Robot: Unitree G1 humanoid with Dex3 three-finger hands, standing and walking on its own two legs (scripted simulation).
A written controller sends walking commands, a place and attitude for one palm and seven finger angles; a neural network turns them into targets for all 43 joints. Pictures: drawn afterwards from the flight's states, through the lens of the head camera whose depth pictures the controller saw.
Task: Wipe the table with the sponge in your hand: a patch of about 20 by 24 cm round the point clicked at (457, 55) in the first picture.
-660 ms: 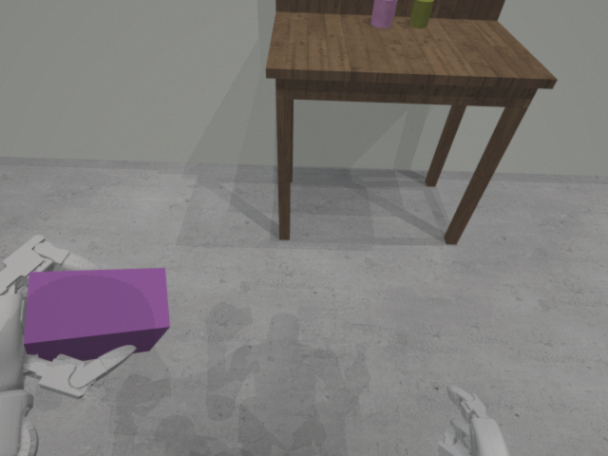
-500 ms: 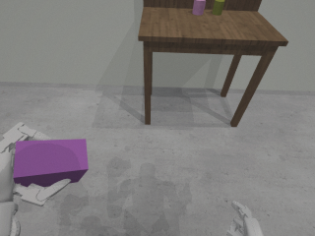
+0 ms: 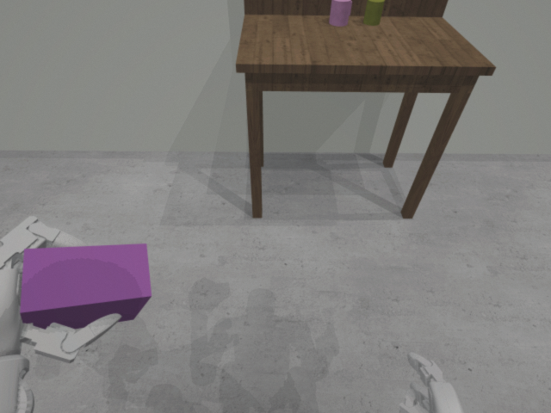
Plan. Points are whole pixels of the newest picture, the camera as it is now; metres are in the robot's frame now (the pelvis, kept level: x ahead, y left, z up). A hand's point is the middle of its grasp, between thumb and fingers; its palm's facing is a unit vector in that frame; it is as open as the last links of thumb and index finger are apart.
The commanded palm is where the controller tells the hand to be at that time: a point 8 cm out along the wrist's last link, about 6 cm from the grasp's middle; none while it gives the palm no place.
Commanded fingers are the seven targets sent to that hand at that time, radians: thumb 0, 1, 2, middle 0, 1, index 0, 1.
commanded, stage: walk to a spot facing it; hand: left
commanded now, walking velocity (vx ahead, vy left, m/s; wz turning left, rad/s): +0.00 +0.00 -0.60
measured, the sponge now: (104, 287) +0.22 +0.22 +0.14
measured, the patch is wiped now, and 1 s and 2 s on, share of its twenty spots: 0.00 0.00 0.00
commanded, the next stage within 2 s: turn to face it in 2.00 s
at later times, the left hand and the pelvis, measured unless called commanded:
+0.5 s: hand (145, 244) +0.27 +0.18 +0.16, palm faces +0.26 -0.87 -0.42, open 10.4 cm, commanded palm +0.23 +0.23 +0.18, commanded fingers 0.00 0.10 1.30 -1.20 -1.60 -1.20 -1.60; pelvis +0.01 -0.01 -0.02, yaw -12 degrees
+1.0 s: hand (317, 181) +0.38 -0.02 +0.17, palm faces -0.13 -0.82 -0.56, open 10.4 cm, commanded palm +0.36 +0.06 +0.18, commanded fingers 0.00 0.10 1.30 -1.20 -1.60 -1.20 -1.60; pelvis +0.09 -0.11 +0.00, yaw -28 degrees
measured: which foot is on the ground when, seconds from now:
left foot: down 0.00-0.76, up 0.78-1.00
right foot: down 0.00-0.46, up 0.48-0.74, down 0.76-1.00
